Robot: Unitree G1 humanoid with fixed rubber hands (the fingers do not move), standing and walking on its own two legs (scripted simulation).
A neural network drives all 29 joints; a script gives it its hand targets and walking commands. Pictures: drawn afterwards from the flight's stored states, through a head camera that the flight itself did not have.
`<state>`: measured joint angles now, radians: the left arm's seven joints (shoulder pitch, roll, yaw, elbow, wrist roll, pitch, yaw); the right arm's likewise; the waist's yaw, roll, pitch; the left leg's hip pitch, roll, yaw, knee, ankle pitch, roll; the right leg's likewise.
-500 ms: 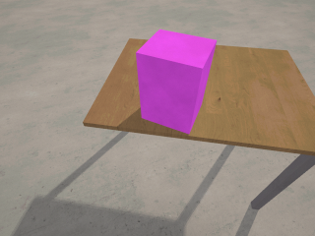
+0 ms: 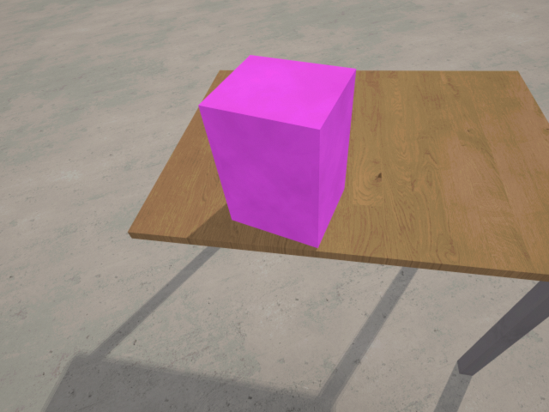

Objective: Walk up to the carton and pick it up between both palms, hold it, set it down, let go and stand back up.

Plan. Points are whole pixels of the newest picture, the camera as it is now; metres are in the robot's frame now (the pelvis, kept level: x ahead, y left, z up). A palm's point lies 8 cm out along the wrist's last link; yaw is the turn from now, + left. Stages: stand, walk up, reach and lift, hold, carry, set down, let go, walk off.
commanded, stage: walk up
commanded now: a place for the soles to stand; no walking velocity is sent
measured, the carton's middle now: (285, 155) +0.54 +0.02 +0.06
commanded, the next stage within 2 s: none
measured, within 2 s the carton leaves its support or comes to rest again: neither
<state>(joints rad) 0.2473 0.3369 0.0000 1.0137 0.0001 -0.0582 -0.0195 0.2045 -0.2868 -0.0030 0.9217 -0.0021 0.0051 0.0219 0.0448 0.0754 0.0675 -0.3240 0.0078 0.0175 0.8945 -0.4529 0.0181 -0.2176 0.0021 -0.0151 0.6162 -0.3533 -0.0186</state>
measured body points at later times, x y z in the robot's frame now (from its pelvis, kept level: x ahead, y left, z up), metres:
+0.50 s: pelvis +0.16 +0.08 -0.02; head +0.19 +0.08 +0.43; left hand +0.21 +0.37 -0.15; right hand +0.23 -0.21 -0.15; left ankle +0.20 +0.15 -0.73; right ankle +0.08 -0.05 -0.64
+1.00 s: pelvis +0.21 +0.08 -0.02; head +0.28 +0.04 +0.42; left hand +0.29 +0.39 -0.12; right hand +0.26 -0.19 -0.19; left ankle +0.20 +0.19 -0.68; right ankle +0.29 -0.04 -0.73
